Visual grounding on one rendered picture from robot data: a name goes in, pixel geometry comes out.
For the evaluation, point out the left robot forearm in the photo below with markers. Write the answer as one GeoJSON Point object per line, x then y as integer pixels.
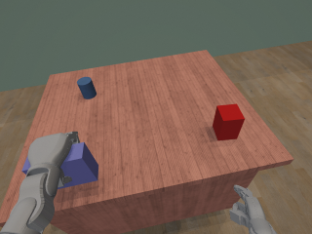
{"type": "Point", "coordinates": [35, 208]}

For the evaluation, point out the robot left hand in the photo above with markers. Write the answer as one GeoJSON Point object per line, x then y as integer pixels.
{"type": "Point", "coordinates": [52, 149]}

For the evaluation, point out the right robot forearm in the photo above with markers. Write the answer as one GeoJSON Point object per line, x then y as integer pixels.
{"type": "Point", "coordinates": [259, 225]}

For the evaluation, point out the sponge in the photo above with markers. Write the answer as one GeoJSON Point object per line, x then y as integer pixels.
{"type": "Point", "coordinates": [79, 164]}

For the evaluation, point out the table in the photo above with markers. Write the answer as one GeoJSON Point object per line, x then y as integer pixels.
{"type": "Point", "coordinates": [150, 129]}

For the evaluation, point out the robot right hand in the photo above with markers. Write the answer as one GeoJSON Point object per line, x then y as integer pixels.
{"type": "Point", "coordinates": [243, 213]}

